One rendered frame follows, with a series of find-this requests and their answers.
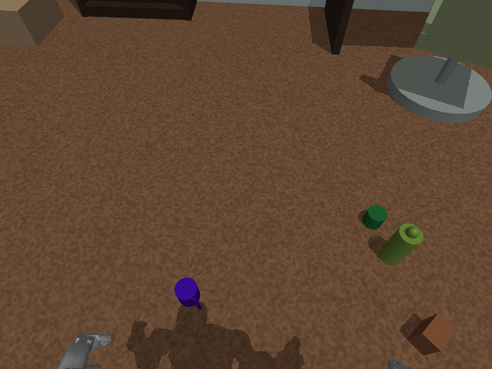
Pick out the bookshelf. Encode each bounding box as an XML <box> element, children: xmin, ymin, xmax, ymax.
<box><xmin>76</xmin><ymin>0</ymin><xmax>197</xmax><ymax>21</ymax></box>

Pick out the office chair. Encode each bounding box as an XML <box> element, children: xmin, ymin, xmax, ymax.
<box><xmin>387</xmin><ymin>0</ymin><xmax>492</xmax><ymax>123</ymax></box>

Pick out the left robot hand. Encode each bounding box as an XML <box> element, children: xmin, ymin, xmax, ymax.
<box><xmin>58</xmin><ymin>332</ymin><xmax>111</xmax><ymax>369</ymax></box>

